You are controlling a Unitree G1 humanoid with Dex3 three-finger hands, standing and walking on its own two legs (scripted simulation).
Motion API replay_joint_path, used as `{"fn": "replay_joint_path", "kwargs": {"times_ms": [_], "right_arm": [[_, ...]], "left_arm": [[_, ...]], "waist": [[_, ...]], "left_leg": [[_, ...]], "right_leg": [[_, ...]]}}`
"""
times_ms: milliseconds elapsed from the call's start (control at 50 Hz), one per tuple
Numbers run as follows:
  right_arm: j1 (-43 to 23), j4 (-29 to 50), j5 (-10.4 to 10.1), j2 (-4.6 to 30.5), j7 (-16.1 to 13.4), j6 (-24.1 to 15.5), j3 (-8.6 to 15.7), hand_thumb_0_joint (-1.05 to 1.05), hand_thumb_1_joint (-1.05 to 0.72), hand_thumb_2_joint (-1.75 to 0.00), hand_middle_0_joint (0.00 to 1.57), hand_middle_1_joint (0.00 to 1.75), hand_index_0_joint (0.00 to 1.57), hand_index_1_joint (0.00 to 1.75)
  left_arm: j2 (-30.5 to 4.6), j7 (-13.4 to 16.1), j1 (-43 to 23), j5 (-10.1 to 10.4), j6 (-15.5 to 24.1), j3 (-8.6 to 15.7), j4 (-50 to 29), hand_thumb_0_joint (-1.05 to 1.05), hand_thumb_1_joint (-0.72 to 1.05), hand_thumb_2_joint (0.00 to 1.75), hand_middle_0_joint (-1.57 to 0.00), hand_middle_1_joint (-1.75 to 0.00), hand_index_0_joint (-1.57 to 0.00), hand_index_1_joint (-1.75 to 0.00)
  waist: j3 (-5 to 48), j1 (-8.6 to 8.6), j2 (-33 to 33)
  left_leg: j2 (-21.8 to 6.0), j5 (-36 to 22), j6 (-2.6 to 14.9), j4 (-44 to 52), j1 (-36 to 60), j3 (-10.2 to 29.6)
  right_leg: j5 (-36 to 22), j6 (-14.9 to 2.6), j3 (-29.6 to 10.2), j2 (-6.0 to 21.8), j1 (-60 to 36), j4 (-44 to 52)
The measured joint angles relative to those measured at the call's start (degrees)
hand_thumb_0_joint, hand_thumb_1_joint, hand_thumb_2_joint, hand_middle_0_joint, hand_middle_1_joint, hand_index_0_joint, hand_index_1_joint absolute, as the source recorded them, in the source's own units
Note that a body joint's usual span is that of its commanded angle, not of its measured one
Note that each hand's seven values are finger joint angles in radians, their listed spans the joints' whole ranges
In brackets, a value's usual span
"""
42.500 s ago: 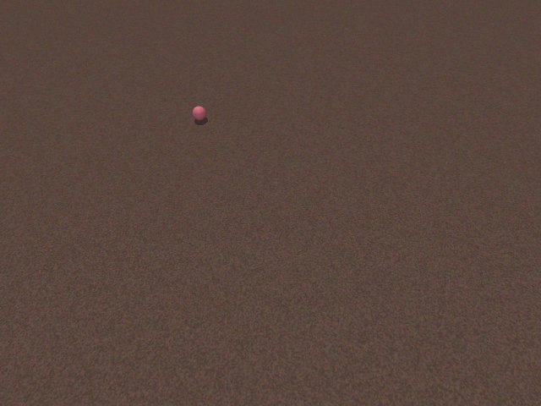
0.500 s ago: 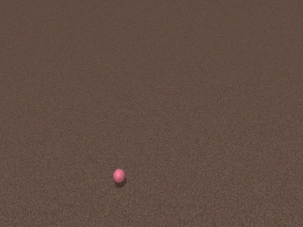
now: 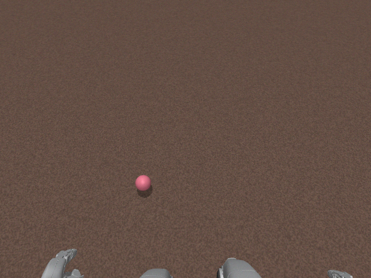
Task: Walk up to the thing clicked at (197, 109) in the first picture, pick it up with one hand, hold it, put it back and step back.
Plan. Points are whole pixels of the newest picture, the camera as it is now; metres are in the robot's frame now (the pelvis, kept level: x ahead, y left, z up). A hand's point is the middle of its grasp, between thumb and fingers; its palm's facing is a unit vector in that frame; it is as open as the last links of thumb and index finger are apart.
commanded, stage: step back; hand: left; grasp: from above
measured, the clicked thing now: (143, 182) +0.59 +0.25 -0.71
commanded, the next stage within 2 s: none
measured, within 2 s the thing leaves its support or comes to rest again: neither
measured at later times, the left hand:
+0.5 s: hand out of the picture +0.02 +0.24 -0.14, palm faces -0.10 -0.91 -0.39, open 7.4 cm
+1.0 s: hand out of the picture -0.13 +0.27 -0.15, palm faces -0.04 -0.94 -0.35, open 7.4 cm
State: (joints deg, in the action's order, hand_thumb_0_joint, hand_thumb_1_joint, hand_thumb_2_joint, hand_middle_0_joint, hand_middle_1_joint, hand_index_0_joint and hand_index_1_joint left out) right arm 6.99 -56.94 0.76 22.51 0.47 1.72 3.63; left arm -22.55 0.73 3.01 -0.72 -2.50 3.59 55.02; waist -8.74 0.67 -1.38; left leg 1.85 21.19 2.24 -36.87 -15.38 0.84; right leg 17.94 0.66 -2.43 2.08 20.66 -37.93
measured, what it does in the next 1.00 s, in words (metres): walks backwards: right foot, then left foot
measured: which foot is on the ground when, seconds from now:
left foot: down 0.00-0.42, up 0.44-0.74, down 0.76-1.00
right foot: up 0.00-0.38, down 0.40-0.78, up 0.80-1.00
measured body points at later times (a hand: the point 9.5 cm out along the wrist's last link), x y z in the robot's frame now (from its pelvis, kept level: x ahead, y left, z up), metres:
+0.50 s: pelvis -0.10 -0.01 +0.00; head -0.05 -0.03 +0.45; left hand +0.02 +0.29 -0.11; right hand -0.01 -0.33 -0.13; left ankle -0.06 +0.11 -0.68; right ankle -0.10 -0.12 -0.72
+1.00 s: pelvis -0.24 +0.01 +0.01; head -0.18 +0.04 +0.46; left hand -0.13 +0.32 -0.12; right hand -0.16 -0.31 -0.09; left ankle -0.19 +0.12 -0.72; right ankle -0.30 -0.15 -0.63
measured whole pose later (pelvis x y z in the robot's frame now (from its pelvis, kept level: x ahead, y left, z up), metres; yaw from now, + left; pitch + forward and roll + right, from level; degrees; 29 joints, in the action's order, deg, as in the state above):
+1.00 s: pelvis -0.24 +0.01 +0.01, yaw -3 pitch -2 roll -1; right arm 9.0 -49.4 1.8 19.8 -0.7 1.0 2.6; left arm -22.9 0.3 9.7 -0.9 -3.8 5.0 47.1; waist -9.4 -0.8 -3.0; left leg -0.3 11.7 1.2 -30.5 -17.1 1.6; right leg 27.1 0.8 -10.5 -7.1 24.5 -69.2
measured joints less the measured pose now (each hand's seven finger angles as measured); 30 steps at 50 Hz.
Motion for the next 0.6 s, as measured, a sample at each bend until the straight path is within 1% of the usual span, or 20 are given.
{"fn": "replay_joint_path", "kwargs": {"times_ms": [40,80,120,160,220,260,300,340,380,400,420,440,460,480,500,520,560,600], "right_arm": [[0.35,0.19,0.57,-1.25,-0.17,-0.13,-0.08,0.00,-0.91,-0.90,0.20,0.30,0.20,0.30],[1.01,0.83,0.93,-2.21,-0.36,-0.02,-0.34,0.00,-0.91,-0.90,0.20,0.30,0.20,0.30],[1.41,1.43,1.18,-2.66,-0.78,0.10,-0.49,0.00,-0.91,-0.90,0.20,0.30,0.20,0.30],[1.30,2.28,1.12,-2.63,-1.18,0.17,-0.57,0.00,-0.90,-0.90,0.20,0.30,0.20,0.30],[0.63,4.02,0.71,-2.57,-1.66,-0.16,-0.37,0.01,-0.90,-0.90,0.20,0.30,0.20,0.30],[0.18,5.27,0.50,-2.63,-1.80,-0.47,-0.37,0.01,-0.90,-0.90,0.20,0.30,0.20,0.30],[-0.18,6.39,0.42,-2.63,-1.77,-0.67,-0.53,0.00,-0.90,-0.90,0.21,0.30,0.20,0.30],[-0.55,7.15,0.38,-2.42,-1.56,-0.51,-0.73,0.00,-0.90,-0.90,0.21,0.30,0.20,0.30],[-0.87,7.49,0.18,-2.03,-1.32,-0.08,-0.87,0.00,-0.90,-0.90,0.21,0.30,0.20,0.30],[-1.29,7.32,-0.01,-1.53,-1.23,0.17,-0.80,0.00,-0.90,-0.90,0.21,0.30,0.20,0.30],[-1.65,6.94,-0.27,-0.96,-1.21,0.51,-0.63,0.00,-0.90,-0.90,0.21,0.30,0.20,0.30],[-1.63,6.63,-0.52,-0.69,-1.22,0.88,-0.55,0.00,-0.90,-0.90,0.21,0.30,0.20,0.30],[-1.41,6.32,-0.58,-0.83,-1.35,1.25,-0.50,0.00,-0.90,-0.90,0.20,0.30,0.20,0.30],[-1.24,6.01,-0.59,-1.13,-1.48,1.57,-0.49,0.00,-0.90,-0.90,0.20,0.30,0.20,0.30],[-1.05,5.78,-0.63,-1.29,-1.47,1.73,-0.54,0.00,-0.91,-0.90,0.20,0.30,0.20,0.30],[-0.74,5.73,-0.81,-1.22,-1.39,1.75,-0.62,0.01,-0.91,-0.90,0.20,0.30,0.20,0.30],[0.10,5.82,-1.16,-0.70,-1.41,1.45,-0.75,0.01,-0.91,-0.90,0.20,0.30,0.20,0.30],[0.94,6.01,-1.30,-0.05,-1.65,1.06,-0.89,0.00,-0.91,-0.90,0.20,0.30,0.20,0.30]], "left_arm": [[-0.99,0.66,-1.24,0.06,-0.54,0.35,-1.28,0.00,0.90,0.90,-0.20,-0.30,-0.20,-0.30],[-1.19,1.17,-1.45,0.09,-0.71,0.43,-2.24,0.00,0.90,0.90,-0.20,-0.30,-0.20,-0.30],[-0.90,1.22,-1.25,0.31,-0.81,0.19,-2.84,0.00,0.90,0.90,-0.20,-0.30,-0.20,-0.30],[-0.36,0.94,-0.53,0.38,-0.74,0.01,-3.61,0.00,0.90,0.90,-0.20,-0.30,-0.20,-0.30],[0.40,0.53,1.19,0.10,-0.58,-0.04,-4.36,0.00,0.90,0.90,-0.20,-0.30,-0.20,-0.30],[0.64,0.29,2.17,-0.02,-0.62,0.02,-4.58,0.00,0.90,0.90,-0.20,-0.30,-0.20,-0.30],[0.72,0.09,2.83,-0.07,-0.62,0.14,-4.79,0.00,0.90,0.90,-0.20,-0.30,-0.20,-0.30],[0.81,-0.10,3.40,-0.15,-0.38,0.30,-4.97,0.00,0.90,0.90,-0.20,-0.30,-0.20,-0.30],[0.90,-0.26,4.12,-0.33,0.10,0.48,-4.99,0.00,0.90,0.90,-0.20,-0.30,-0.20,-0.30],[1.45,-0.20,4.13,-0.52,0.40,0.63,-4.60,0.00,0.90,0.90,-0.20,-0.30,-0.20,-0.30],[2.27,-0.22,4.15,-0.77,0.56,0.59,-4.26,0.00,0.90,0.90,-0.20,-0.30,-0.20,-0.30],[2.78,-0.42,4.63,-0.91,0.70,0.41,-4.33,0.00,0.90,0.90,-0.20,-0.30,-0.20,-0.30],[2.84,-0.68,5.29,-1.02,0.76,0.16,-4.68,0.00,0.90,0.90,-0.20,-0.30,-0.20,-0.30],[2.73,-0.85,5.86,-1.08,0.81,0.07,-5.05,0.00,0.90,0.90,-0.20,-0.30,-0.20,-0.30],[2.70,-0.87,6.31,-1.01,0.81,0.14,-5.37,0.00,0.90,0.90,-0.20,-0.30,-0.20,-0.30],[2.81,-0.78,6.63,-0.92,0.73,0.21,-5.68,0.00,0.90,0.90,-0.20,-0.30,-0.20,-0.30],[3.06,-0.53,6.72,-0.87,0.58,0.28,-6.30,0.00,0.90,0.90,-0.20,-0.30,-0.20,-0.30],[3.05,-0.38,6.16,-0.96,0.46,0.33,-7.27,0.00,0.90,0.90,-0.20,-0.30,-0.20,-0.30]], "waist": [[-1.62,-0.39,-1.68],[-2.24,-0.02,-2.01],[-2.29,0.44,-1.75],[-2.52,0.36,-1.38],[-2.95,0.26,-0.84],[-3.23,0.33,-0.68],[-3.50,0.33,-0.62],[-3.56,0.11,-0.40],[-3.15,-0.29,0.00],[-3.44,-0.30,1.35],[-3.76,0.12,3.36],[-3.38,0.48,4.51],[-2.59,0.19,4.29],[-1.99,-0.54,3.33],[-1.59,-1.26,2.42],[-1.19,-1.62,1.96],[-0.30,-1.64,1.78],[0.10,-1.71,1.89]], "left_leg": [[0.39,-0.67,0.25,0.08,0.08,-0.75],[-0.02,-2.32,0.37,1.35,0.16,-0.66],[-0.45,-3.96,0.58,3.15,0.05,-0.56],[-0.76,-5.20,0.79,4.48,-0.10,-1.18],[-1.13,-6.12,0.95,4.88,-0.64,-2.45],[-1.28,-6.35,0.93,4.27,-1.32,-3.17],[-1.39,-6.42,0.77,3.19,-2.23,-3.83],[-1.64,-6.22,0.44,1.52,-3.43,-4.52],[-2.07,-5.61,-0.09,-0.97,-4.96,-5.19],[-3.00,-5.19,-0.47,-2.52,-5.54,-4.81],[-4.13,-5.14,-0.84,-3.52,-5.85,-3.66],[-4.00,-4.16,-1.02,-4.63,-6.43,-2.03],[-2.39,0.69,-1.35,-7.93,-7.45,-0.31],[-0.27,5.14,-1.78,-12.77,-8.41,0.96],[1.59,7.49,-2.05,-17.39,-9.02,1.97],[3.12,8.33,-2.12,-21.33,-9.44,3.23],[5.24,8.23,-2.48,-26.74,-9.91,5.72],[5.77,7.62,-3.12,-28.22,-9.20,6.89]], "right_leg": [[8.39,-1.38,-4.20,-2.97,2.66,-8.90],[12.77,-2.06,-5.94,-6.44,4.71,-16.82],[13.03,-2.14,-6.48,-8.71,6.30,-23.28],[11.73,-1.76,-6.56,-9.47,6.86,-27.48],[10.58,-0.52,-6.38,-8.78,5.19,-27.43],[10.42,0.18,-6.00,-7.61,3.02,-23.75],[10.19,0.46,-5.22,-6.20,0.61,-18.39],[9.32,0.29,-3.72,-4.71,-2.05,-11.59],[5.20,-0.38,-2.32,-3.71,-5.43,-2.66],[3.56,-0.90,-1.59,-4.39,-6.58,-0.29],[2.89,-1.36,-0.52,-5.58,-7.18,0.39],[2.54,-1.72,0.24,-6.10,-7.20,0.59],[2.41,-2.10,0.09,-5.75,-6.61,0.20],[2.15,-2.40,-0.72,-4.99,-6.04,-0.10],[1.55,-2.52,-1.60,-4.27,-5.76,0.23],[0.62,-2.54,-2.07,-3.71,-5.67,1.19],[-1.43,-2.30,-2.03,-2.91,-5.12,3.34],[-3.04,-2.14,-1.71,-2.56,-3.95,4.47]]}}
